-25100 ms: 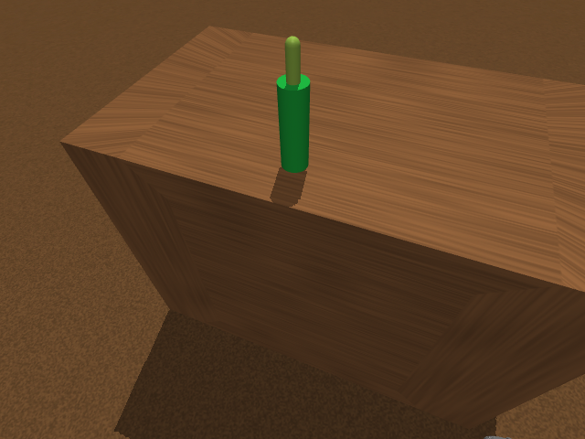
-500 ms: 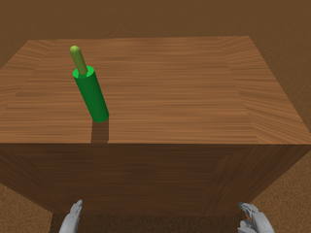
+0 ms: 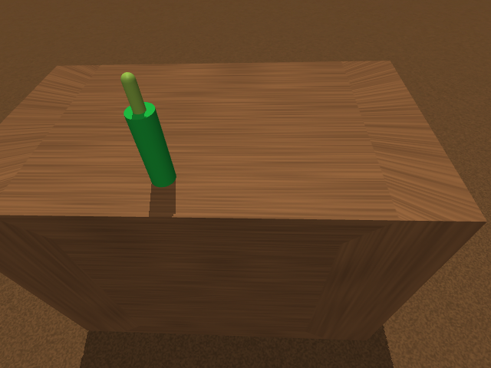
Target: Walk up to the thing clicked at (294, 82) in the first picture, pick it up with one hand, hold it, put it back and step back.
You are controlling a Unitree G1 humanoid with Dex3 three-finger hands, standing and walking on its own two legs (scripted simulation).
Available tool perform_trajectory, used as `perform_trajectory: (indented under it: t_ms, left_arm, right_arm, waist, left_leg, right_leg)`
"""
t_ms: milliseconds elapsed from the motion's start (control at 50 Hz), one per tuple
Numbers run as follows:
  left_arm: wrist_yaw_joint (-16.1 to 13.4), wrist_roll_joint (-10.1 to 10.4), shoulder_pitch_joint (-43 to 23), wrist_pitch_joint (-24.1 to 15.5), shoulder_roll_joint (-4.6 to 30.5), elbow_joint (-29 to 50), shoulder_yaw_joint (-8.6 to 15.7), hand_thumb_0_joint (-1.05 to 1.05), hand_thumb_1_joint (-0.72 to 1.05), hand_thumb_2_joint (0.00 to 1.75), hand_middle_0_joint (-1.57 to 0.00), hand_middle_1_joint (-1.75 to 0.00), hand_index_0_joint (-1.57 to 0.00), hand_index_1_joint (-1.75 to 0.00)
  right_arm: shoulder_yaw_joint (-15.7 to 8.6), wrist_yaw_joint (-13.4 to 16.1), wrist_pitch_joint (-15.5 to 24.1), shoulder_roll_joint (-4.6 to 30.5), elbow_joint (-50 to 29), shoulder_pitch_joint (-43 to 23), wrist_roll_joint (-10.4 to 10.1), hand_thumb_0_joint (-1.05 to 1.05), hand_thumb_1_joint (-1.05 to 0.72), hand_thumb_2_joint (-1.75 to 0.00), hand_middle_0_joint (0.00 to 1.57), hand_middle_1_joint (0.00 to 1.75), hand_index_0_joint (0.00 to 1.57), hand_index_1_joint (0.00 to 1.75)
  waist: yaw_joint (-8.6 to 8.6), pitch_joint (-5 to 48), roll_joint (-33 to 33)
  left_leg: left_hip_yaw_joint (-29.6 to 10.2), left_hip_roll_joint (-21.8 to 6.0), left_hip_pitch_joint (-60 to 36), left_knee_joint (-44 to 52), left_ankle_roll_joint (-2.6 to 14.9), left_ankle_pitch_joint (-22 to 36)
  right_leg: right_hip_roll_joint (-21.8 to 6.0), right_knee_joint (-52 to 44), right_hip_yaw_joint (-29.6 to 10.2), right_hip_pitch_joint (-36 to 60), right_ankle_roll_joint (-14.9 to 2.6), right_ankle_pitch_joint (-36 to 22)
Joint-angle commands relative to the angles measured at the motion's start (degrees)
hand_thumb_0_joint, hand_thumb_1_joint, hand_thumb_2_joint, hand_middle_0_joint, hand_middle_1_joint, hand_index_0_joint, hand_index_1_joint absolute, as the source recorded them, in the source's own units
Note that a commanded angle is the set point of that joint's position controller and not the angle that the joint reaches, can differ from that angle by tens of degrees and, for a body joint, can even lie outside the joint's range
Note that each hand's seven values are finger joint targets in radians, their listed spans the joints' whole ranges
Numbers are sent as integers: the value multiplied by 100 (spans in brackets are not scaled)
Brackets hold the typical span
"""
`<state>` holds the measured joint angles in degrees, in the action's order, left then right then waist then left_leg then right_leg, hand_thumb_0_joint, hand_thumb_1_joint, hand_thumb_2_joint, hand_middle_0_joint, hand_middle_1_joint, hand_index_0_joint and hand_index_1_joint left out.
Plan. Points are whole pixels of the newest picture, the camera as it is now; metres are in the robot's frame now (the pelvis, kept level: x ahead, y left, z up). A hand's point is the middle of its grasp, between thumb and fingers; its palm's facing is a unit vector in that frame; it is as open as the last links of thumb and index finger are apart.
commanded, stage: home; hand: left
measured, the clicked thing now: (148, 134) +0.48 +0.19 +0.14
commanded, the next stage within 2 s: stand in 1.10 s
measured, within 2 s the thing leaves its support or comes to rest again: neither
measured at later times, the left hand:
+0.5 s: hand out of the picture +0.09 +0.26 -0.15, palm faces -0.06 -0.93 -0.35, open 17.6 cm
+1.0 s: hand out of the picture +0.10 +0.27 -0.15, palm faces -0.07 -0.93 -0.36, open 17.6 cm
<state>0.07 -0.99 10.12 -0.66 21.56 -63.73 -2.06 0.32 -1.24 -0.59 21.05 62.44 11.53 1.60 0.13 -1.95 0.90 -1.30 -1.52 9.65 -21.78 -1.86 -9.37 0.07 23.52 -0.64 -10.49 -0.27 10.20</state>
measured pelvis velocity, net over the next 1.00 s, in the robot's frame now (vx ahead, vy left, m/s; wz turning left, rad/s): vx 0.02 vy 0.01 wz -0.02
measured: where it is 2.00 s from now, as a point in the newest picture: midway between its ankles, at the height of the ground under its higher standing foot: outside the picture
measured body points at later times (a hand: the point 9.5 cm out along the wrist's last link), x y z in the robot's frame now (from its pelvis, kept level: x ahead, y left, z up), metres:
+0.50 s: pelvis +0.01 +0.01 +0.00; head +0.02 +0.01 +0.45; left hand +0.09 +0.31 -0.13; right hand +0.08 -0.29 -0.13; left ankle +0.03 +0.14 -0.74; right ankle +0.03 -0.12 -0.74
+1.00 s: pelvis +0.02 +0.01 +0.00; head +0.03 +0.01 +0.45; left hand +0.10 +0.32 -0.13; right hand +0.09 -0.29 -0.13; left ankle +0.03 +0.14 -0.74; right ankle +0.03 -0.12 -0.74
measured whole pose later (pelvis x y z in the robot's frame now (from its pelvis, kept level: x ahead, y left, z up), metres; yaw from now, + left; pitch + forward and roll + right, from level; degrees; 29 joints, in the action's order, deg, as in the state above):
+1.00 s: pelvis +0.02 +0.01 +0.00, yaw -1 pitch -2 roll +0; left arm 0.0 -0.7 6.6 -0.5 20.3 -64.8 -1.0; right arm 0.1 -0.3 0.1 20.5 63.9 7.2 1.0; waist 0.4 -2.9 0.3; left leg 0.2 -0.9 6.5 -18.5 -1.0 -9.8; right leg -0.7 19.5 -2.1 -7.4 1.0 9.8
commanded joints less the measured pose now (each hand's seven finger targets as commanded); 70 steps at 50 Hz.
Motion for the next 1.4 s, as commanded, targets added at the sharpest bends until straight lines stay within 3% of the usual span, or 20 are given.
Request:
perform_trajectory:
  t_ms: [0, 80, 160, 220, 280, 360, 440, 500, 620, 760, 800, 920, 960, 1180, 1220, 1240, 1380]
  left_arm:
    - [-48, 21, -336, -133, 1291, 283, 305, 0, -61, 2, -4, -4, -4, -4]
    - [-59, 4, -381, -132, 1319, 245, 333, 0, -61, 2, -4, -4, -4, -4]
    - [-62, 27, -442, -151, 1232, 243, 335, 0, -60, 3, -4, -4, -4, -4]
    - [-57, 41, -430, -141, 1195, 201, 323, 0, -60, 3, -4, -4, -4, -4]
    - [-51, 34, -427, -117, 1171, 179, 328, 0, -59, 3, -4, -4, -4, -4]
    - [-60, 42, -520, -145, 1168, 196, 331, 0, -60, 3, -4, -4, -4, -4]
    - [-60, 47, -558, -128, 1131, 178, 310, 0, -60, 2, -4, -4, -4, -4]
    - [-57, 43, -572, -130, 1115, 187, 312, 0, -60, 2, -4, -4, -4, -4]
    - [-73, 46, -640, -115, 1101, 182, 316, 0, -60, 3, -4, -4, -4, -4]
    - [-77, 33, -629, -117, 1126, 201, 348, 0, -60, 3, -4, -4, -4, -4]
    - [-74, 38, -638, -100, 1116, 187, 341, 0, -60, 2, -4, -4, -4, -4]
    - [-67, 31, -587, -92, 1113, 182, 348, 0, -61, 2, -4, -4, -4, -4]
    - [-67, 35, -592, -106, 1124, 228, 355, 0, -61, 1, -4, -4, -4, -4]
    - [-84, 37, -560, -97, 1123, 218, 351, 0, -61, 1, -4, -4, -4, -4]
    - [-81, 37, -528, -104, 1134, 205, 354, 0, -45, 17, -20, -20, -20, -20]
    - [-82, 40, -524, -109, 1139, 224, 352, 0, -37, 25, -20, -28, -20, -28]
    - [-82, 46, -561, -112, 1118, 235, 365, 0, 19, 81, -20, -30, -20, -30]
  right_arm:
    - [-219, 73, 192, 1160, -334, -214, -29, 0, -90, -90, 20, 30, 20, 30]
    - [-220, 92, 184, 1131, -307, -215, -50, 0, -90, -90, 20, 30, 20, 30]
    - [-211, 106, 205, 1120, -309, -203, -52, 0, -90, -90, 20, 30, 20, 30]
    - [-193, 126, 208, 1115, -311, -271, -77, 0, -90, -90, 20, 30, 20, 30]
    - [-189, 129, 192, 1155, -280, -319, -90, 0, -89, -90, 20, 30, 20, 30]
    - [-189, 145, 226, 1154, -298, -351, -92, 0, -90, -90, 20, 30, 20, 30]
    - [-193, 157, 219, 1164, -257, -414, -97, 0, -90, -90, 20, 30, 20, 30]
    - [-198, 162, 222, 1156, -254, -486, -99, 0, -90, -90, 20, 30, 20, 30]
    - [-209, 162, 207, 1172, -207, -537, -93, 0, -90, -90, 20, 30, 20, 30]
    - [-223, 169, 230, 1146, -219, -600, -86, 0, -90, -90, 20, 30, 20, 30]
    - [-233, 173, 222, 1155, -196, -618, -92, 0, -90, -90, 20, 30, 20, 30]
    - [-244, 162, 208, 1137, -166, -610, -93, 0, -90, -90, 20, 30, 20, 30]
    - [-253, 160, 229, 1170, -168, -600, -85, 0, -90, -90, 20, 30, 20, 30]
    - [-247, 166, 208, 1143, -156, -616, -97, 0, -90, -90, 20, 30, 20, 30]
    - [-240, 162, 205, 1136, -136, -563, -109, 0, -90, -90, 20, 30, 20, 30]
    - [-243, 161, 201, 1136, -149, -572, -110, 0, -90, -90, 20, 30, 20, 30]
    - [-251, 153, 190, 1121, -164, -585, -107, 0, -90, -90, 20, 30, 20, 30]
  waist:
    - [-46, 74, -66]
    - [-27, -63, -154]
    - [-13, 146, -86]
    - [-29, 159, -96]
    - [-48, -6, -2]
    - [-26, 315, -73]
    - [-16, 279, -50]
    - [-21, 396, -78]
    - [-8, 295, -74]
    - [-15, 381, -81]
    - [-1, 284, -44]
    - [-1, 195, -71]
    - [-9, 385, -55]
    - [-8, 372, -114]
    - [9, 342, -140]
    - [12, 363, -137]
    - [20, 266, -124]
  left_leg:
    - [-540, -419, 278, 564, 318, -880]
    - [-484, -355, 156, 450, 304, -910]
    - [-496, -456, 143, 466, 320, -393]
    - [-473, -470, 81, 486, 318, -366]
    - [-481, -445, 172, 566, 304, -698]
    - [-447, -521, -41, 495, 289, 181]
    - [-429, -518, -124, 516, 270, 142]
    - [-413, -559, -242, 487, 273, 410]
    - [-389, -545, -249, 546, 254, 332]
    - [-354, -577, -294, 572, 262, 634]
    - [-369, -570, -391, 604, 246, 396]
    - [-380, -540, -293, 698, 250, 7]
    - [-362, -572, -386, 633, 252, 412]
    - [-328, -567, -407, 581, 264, 450]
    - [-346, -567, -434, 606, 259, 426]
    - [-323, -560, -500, 567, 260, 472]
    - [-325, -556, -417, 583, 261, 267]
  right_leg:
    - [-592, -732, -724, -95, -176, 935]
    - [-621, -888, -806, -390, -161, 1227]
    - [-621, -741, -725, 11, -145, 435]
    - [-632, -725, -710, 19, -154, 287]
    - [-580, -751, -671, -75, -133, 569]
    - [-645, -601, -648, 268, -123, -449]
    - [-651, -657, -624, 240, -98, -402]
    - [-672, -600, -604, 362, -92, -741]
    - [-660, -675, -581, 305, -63, -599]
    - [-696, -638, -573, 483, -52, -918]
    - [-666, -684, -569, 267, -64, -597]
    - [-652, -741, -578, 218, -75, -334]
    - [-691, -681, -590, 363, -87, -658]
    - [-703, -674, -587, 373, -89, -790]
    - [-697, -698, -585, 364, -80, -740]
    - [-703, -703, -595, 300, -89, -780]
    - [-687, -752, -607, 255, -96, -620]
